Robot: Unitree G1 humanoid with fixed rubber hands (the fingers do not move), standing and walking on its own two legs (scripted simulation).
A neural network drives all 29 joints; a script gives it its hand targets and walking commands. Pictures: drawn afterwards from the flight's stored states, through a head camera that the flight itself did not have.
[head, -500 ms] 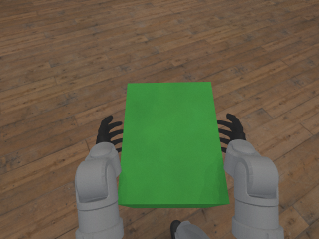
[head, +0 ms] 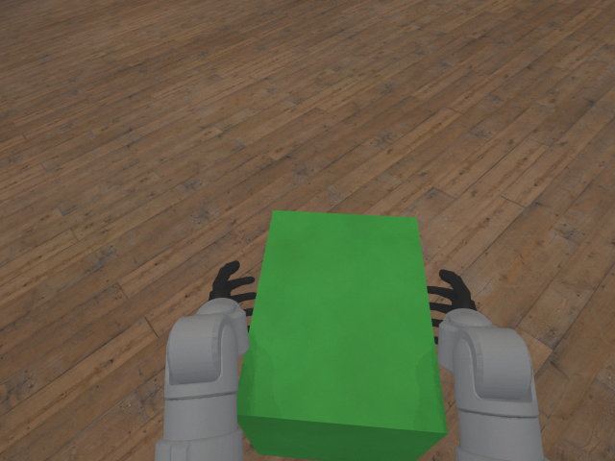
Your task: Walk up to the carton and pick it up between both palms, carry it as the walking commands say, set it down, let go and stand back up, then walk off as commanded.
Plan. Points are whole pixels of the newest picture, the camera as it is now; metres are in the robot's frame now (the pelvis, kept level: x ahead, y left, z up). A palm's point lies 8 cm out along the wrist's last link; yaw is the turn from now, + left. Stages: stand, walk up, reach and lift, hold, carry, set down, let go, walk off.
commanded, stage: carry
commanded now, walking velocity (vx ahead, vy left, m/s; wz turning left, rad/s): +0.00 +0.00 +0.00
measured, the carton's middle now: (337, 335) +0.32 -0.02 -0.03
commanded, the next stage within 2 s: none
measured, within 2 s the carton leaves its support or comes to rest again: neither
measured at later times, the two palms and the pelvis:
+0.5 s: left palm (136, 441) +0.17 +0.18 +0.10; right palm (429, 383) +0.20 -0.10 +0.09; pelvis -0.10 +0.01 +0.00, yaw +2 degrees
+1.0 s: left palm (165, 406) +0.20 +0.17 +0.08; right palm (437, 372) +0.21 -0.12 +0.08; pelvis -0.09 +0.01 +0.00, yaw +2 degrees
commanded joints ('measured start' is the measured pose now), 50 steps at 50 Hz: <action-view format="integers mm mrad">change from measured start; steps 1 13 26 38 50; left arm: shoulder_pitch -500 -462 -613 -581 -573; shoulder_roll -1039 -1041 -1014 -1029 -1024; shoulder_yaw -559 -641 -602 -521 -644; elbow -126 -88 113 98 -73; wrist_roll -357 -359 -443 -352 -413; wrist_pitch -11 -4 19 -43 -65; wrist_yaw -407 -400 -444 -400 -394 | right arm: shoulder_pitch -720 -593 -734 -775 -637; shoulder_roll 1083 1052 982 1032 1026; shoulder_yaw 697 594 528 582 578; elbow -81 94 69 129 73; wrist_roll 525 450 356 426 428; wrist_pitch -34 -24 -76 -77 -101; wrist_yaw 448 468 438 460 461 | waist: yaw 60 45 27 37 34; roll -241 77 57 -66 -10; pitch -402 -519 -255 -401 -504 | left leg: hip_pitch -66 482 148 221 365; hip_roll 10 160 124 32 66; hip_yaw -42 -232 -157 -154 -147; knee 99 -618 -691 -595 -529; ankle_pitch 42 363 -163 58 263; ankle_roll -8 98 114 92 112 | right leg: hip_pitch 184 50 5 53 80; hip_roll -217 -92 22 -58 -69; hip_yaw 121 134 32 118 117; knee -222 -134 -97 -216 -133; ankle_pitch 227 280 87 93 345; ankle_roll -79 27 14 2 -28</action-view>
